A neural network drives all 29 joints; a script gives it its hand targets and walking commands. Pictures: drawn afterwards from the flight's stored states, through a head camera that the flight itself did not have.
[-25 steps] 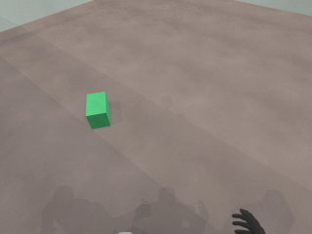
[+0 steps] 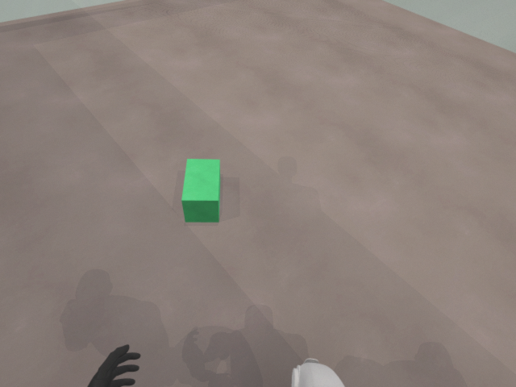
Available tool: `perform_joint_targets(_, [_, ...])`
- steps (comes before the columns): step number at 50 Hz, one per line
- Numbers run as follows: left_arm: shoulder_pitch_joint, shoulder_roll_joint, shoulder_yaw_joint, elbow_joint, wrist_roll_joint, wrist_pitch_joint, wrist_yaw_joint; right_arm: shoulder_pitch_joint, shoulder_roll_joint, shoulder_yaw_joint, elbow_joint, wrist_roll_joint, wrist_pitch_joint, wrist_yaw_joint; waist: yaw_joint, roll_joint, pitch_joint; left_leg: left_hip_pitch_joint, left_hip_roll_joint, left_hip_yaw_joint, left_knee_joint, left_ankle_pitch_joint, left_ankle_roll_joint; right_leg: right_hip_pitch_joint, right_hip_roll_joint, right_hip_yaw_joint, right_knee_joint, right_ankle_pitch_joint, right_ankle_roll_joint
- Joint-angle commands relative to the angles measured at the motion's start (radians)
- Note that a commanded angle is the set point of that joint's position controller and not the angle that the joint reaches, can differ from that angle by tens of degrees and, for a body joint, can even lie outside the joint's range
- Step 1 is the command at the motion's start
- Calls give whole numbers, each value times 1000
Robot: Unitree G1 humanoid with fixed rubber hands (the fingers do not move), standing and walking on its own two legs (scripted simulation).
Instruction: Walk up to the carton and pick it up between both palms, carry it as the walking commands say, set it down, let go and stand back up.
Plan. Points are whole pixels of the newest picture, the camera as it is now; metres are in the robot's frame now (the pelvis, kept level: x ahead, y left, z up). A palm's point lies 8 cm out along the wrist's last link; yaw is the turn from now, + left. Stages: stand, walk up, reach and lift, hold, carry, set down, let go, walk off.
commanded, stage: walk up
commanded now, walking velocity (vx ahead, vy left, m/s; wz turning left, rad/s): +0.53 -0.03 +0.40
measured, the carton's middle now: (202, 190) +1.08 +0.19 -0.70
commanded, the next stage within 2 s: none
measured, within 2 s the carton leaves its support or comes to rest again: neither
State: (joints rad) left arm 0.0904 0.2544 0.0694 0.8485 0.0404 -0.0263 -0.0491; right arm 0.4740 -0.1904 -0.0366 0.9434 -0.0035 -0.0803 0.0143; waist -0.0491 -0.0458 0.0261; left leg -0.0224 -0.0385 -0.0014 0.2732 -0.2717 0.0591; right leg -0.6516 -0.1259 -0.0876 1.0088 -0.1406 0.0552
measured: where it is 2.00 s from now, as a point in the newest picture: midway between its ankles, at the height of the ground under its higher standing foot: (220, 289)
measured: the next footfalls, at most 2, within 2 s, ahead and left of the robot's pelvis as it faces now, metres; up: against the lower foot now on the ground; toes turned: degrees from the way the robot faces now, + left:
right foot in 0.24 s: +0.33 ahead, -0.11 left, +0.00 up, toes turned -1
left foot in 0.78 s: +0.51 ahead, +0.21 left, +0.00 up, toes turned +18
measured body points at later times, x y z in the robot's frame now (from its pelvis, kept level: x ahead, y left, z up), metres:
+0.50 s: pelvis +0.28 -0.02 +0.00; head +0.31 -0.04 +0.45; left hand +0.19 +0.23 -0.13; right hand +0.39 -0.26 -0.16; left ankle +0.28 +0.15 -0.65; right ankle +0.29 -0.11 -0.75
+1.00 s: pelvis +0.47 +0.10 +0.00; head +0.50 +0.14 +0.45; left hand +0.47 +0.35 -0.16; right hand +0.53 -0.16 -0.12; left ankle +0.47 +0.20 -0.75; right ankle +0.49 -0.06 -0.66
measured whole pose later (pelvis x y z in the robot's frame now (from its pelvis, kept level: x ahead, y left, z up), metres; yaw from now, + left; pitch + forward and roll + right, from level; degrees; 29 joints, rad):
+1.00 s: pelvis +0.47 +0.10 +0.00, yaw +11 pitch +0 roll -3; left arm 0.25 0.25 0.08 0.99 0.02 -0.01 -0.01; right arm 0.30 -0.21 -0.04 1.01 -0.02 -0.08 0.00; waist -0.03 -0.04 0.07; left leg -0.22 0.08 0.10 0.41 -0.19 0.02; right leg -0.49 -0.09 -0.08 1.08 -0.31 0.04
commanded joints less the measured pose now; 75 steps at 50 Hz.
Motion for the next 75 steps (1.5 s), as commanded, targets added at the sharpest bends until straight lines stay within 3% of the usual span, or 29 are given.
perform_joint_targets(1, [-90, 19, -10, -68, -5, -2, -9, 54, -111, -21, -32, 1, -20, -14, 13, 153, 55, 68, 253, -166, -65, 605, 69, -104, 12, 1, -129, 76, 0])
perform_joint_targets(7, [-267, 10, -25, -128, -25, -18, -9, 127, -144, -24, 16, -17, -7, -28, -37, 184, 104, 101, 269, -156, -45, 720, 62, -1, 79, -39, -384, 88, -41])
perform_joint_targets(9, [-187, 24, -19, -101, -25, -24, 1, 104, -162, -22, 31, -26, -6, -31, 10, 207, 61, 68, 254, -122, 54, 929, 29, 195, 121, -48, -444, 42, -68])
perform_joint_targets(11, [87, 71, 0, -21, -25, -44, 22, 80, -176, -19, 52, -22, -4, -29, 130, 210, -82, -29, 196, -94, 326, 930, 12, 562, 124, -53, -495, 55, -90])
perform_joint_targets(12, [271, 143, 22, 18, -8, -56, 35, 79, -170, -20, 46, -8, -5, -29, 210, 153, -186, -229, 143, -79, 567, 587, 1, 834, -36, 100, -479, -2, -115])
perform_joint_targets(13, [419, 272, 46, 61, 18, -56, 42, 191, -62, -11, 39, 14, -1, -28, 188, -149, -354, -487, 17, -34, 956, -220, -39, 1048, -415, 609, -573, 7, -245])
perform_joint_targets(14, [380, 250, 53, 99, -6, -45, 38, 175, -118, -35, 35, -11, -4, -28, 154, -124, -373, -511, 24, -115, 1073, -212, -30, 938, -395, 804, -720, 15, -278])
perform_joint_targets(16, [183, 97, 18, 79, -13, -63, 36, 22, -105, -27, 28, -13, -3, -20, 97, 15, -99, -557, 110, -87, 1056, -25, -31, 642, -299, 504, -754, -51, -237])
perform_joint_targets(19, [223, 27, -10, 124, -20, -82, 39, 16, -39, -25, 50, -34, 34, 1, 42, 10, -26, -467, 156, -69, 965, 37, -44, 471, -230, 285, -769, 171, -170])
perform_joint_targets(23, [317, 57, -10, 149, -30, -85, 50, -99, -31, -20, 4, -41, 78, 38, 23, -87, 3, -538, 147, -41, 897, 110, -55, 461, -199, 147, -746, 359, -125])
perform_joint_targets(29, [418, 71, -15, 155, -30, -78, 61, -357, -36, 10, -56, -27, 77, 72, 78, -123, 92, -575, 162, 63, 567, 271, -94, 468, -176, 48, -837, 181, -109])
perform_joint_targets(35, [472, 87, -16, 195, -33, -61, 53, -509, -69, 3, -87, -30, 51, 52, 115, -216, 95, -372, 100, 161, 317, 126, -82, 515, -145, -30, -839, -17, -126])
perform_joint_targets(38, [477, 91, -12, 209, -33, -43, 55, -299, -103, -29, -11, -44, 26, 25, 36, -37, 34, -126, 62, 164, 163, 60, -46, 516, -142, -69, -506, 308, -104])
perform_joint_targets(39, [452, 63, -20, 190, -33, -43, 57, -107, -159, -50, 30, -52, 8, 7, -47, 30, -93, 101, 178, 46, 179, 125, -17, 390, -108, -79, -271, 207, -69])
perform_joint_targets(40, [477, -50, -45, 143, -45, -47, 58, 17, -280, -66, 54, -62, -4, -3, -65, 311, -218, 309, 500, -346, 104, 307, 48, 116, 18, -115, 78, -391, -10])
perform_joint_targets(41, [499, 5, -20, 167, -50, -36, 69, 67, -359, -86, 61, -31, -3, -3, -70, 247, -296, 288, 613, -550, 50, 654, 131, 61, 59, 15, 198, -438, -13])
perform_joint_targets(42, [452, 38, -2, 170, -47, -22, 74, 1, -299, -77, 47, -24, -5, -3, -36, 124, -231, 222, 584, -453, 91, 806, 116, 68, 17, 78, 252, -380, -10])
perform_joint_targets(44, [381, -10, -1, 172, -33, -19, 61, -153, -166, -43, 23, -21, -11, -10, 14, 167, -80, 17, 426, -196, 85, 822, 59, 104, -24, 86, 190, -236, -19])
perform_joint_targets(46, [374, -7, 13, 167, -14, 5, 43, -171, -109, -23, 28, -13, -7, -17, 45, 236, -53, -76, 360, -97, 45, 736, 30, 160, -16, 62, 134, -178, -23])
perform_joint_targets(50, [316, -25, 17, 150, -10, 47, 25, -97, -139, -24, 54, -19, -15, -21, 62, 226, -46, -115, 351, -42, 17, 709, 29, 154, 25, 29, 60, -124, -20])
perform_joint_targets(58, [46, -46, -7, 41, -9, 26, 14, -13, -116, -24, 107, -19, 13, -28, 19, 320, 47, -187, 270, 41, -62, 129, 38, 266, 55, -46, -331, -81, -11])
perform_joint_targets(62, [177, -16, 7, 99, -10, -10, 36, -4, -144, -38, 111, -20, 34, -28, 76, 126, 46, -273, 274, -24, 93, -84, 16, 512, 70, -65, -525, -81, -18])
perform_joint_targets(63, [255, 22, 18, 117, -4, -28, 44, 12, -106, -30, 114, -21, 36, -28, 114, 30, 19, -344, 220, 17, 223, -165, -13, 630, -25, 30, -585, -100, -27])
perform_joint_targets(65, [418, 237, 56, 148, -15, -29, 60, 55, -13, -27, 83, -28, 54, -33, 139, -301, -27, -542, 77, 86, 700, -377, -81, 608, -443, 612, -839, -206, -154])
perform_joint_targets(66, [385, 206, 49, 155, -43, -13, 69, 14, -97, -49, 85, -48, 71, -24, 113, -131, 31, -550, 112, 1, 826, -293, -80, 552, -446, 649, -858, -231, -163])
perform_joint_targets(67, [298, 158, 31, 144, -47, -11, 72, -23, -89, -51, 84, -49, 77, -8, 81, -65, 84, -552, 135, -16, 842, -184, -79, 487, -380, 515, -837, -190, -140])
perform_joint_targets(69, [235, 64, 11, 141, -35, -20, 69, -23, -33, -45, 108, -33, 81, 5, 52, -129, 75, -501, 162, -11, 787, -50, -83, 456, -248, 286, -833, -51, -106])
perform_joint_targets(72, [291, 13, -10, 175, -28, -43, 71, -35, -32, -46, 118, -32, 96, 9, 44, -154, 45, -464, 132, 19, 776, 32, -103, 485, -202, 160, -786, 272, -88])
perform_joint_targets(75, [249, -10, -43, 163, -23, -67, 76, -76, -1, -38, 114, -3, 109, -15, 8, -200, -8, -357, 75, 23, 633, 36, -104, 456, -131, -28, -654, 970, -86])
